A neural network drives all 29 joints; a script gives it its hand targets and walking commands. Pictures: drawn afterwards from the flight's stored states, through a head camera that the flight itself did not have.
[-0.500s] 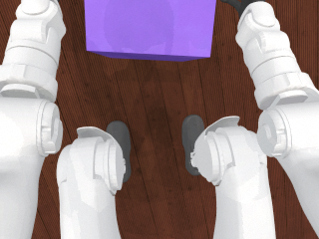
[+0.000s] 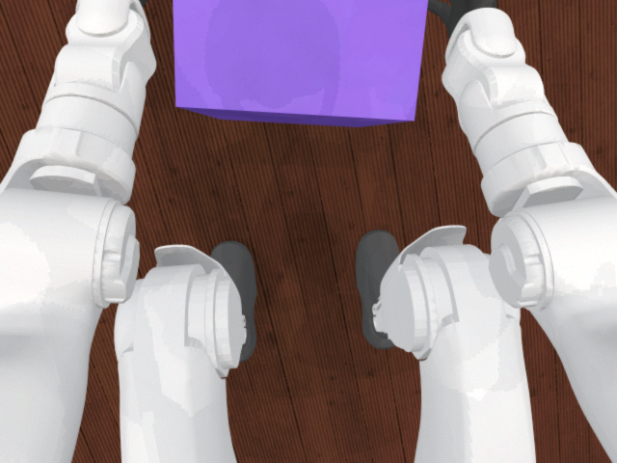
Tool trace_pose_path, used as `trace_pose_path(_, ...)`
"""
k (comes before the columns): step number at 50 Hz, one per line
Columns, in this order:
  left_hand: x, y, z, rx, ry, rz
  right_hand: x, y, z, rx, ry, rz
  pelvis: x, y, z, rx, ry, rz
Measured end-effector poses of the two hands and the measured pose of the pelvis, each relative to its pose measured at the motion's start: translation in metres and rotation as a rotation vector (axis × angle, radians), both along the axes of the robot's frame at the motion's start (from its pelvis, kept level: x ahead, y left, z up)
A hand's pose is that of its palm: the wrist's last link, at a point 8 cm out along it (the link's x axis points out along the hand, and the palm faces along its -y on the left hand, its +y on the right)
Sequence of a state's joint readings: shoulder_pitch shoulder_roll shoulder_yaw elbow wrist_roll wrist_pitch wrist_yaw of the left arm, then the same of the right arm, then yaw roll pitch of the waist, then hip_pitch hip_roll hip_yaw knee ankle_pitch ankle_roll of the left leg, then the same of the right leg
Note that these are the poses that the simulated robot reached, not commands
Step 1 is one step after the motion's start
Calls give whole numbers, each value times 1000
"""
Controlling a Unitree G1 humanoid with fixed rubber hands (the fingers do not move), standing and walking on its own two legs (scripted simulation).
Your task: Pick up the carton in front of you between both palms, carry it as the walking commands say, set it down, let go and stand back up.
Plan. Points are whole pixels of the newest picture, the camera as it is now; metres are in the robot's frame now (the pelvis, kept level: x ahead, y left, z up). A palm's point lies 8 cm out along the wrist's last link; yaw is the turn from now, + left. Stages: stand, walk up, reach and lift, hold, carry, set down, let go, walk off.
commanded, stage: reach and lift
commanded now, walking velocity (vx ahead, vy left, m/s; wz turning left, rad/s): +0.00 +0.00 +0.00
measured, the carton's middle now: (297, 28) +0.54 +0.01 -0.25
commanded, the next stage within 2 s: none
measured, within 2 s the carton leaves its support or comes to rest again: leaves its support in 0.38 s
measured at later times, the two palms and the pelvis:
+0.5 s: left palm out of the picture +0.54 +0.16 -0.14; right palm out of the picture +0.54 -0.14 -0.13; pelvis +0.00 +0.00 -0.01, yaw +1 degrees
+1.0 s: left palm out of the picture +0.49 +0.16 +0.06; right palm out of the picture +0.49 -0.14 +0.06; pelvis +0.00 -0.01 +0.11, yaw +3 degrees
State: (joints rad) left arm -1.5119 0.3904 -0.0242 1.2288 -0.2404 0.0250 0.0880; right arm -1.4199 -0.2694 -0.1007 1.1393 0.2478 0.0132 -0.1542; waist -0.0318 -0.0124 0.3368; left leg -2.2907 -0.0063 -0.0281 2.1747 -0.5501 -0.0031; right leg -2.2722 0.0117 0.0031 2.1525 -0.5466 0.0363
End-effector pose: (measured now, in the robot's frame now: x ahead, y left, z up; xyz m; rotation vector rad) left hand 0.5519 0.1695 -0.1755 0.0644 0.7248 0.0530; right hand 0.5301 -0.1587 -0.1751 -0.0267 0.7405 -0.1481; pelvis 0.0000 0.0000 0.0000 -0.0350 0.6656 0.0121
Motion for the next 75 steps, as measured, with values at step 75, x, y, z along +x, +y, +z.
trace_pose_path(75,-109,-5,392,-58,-36,146,-77,23,394,52,-50,4,47,-7,250,26,-110,43)
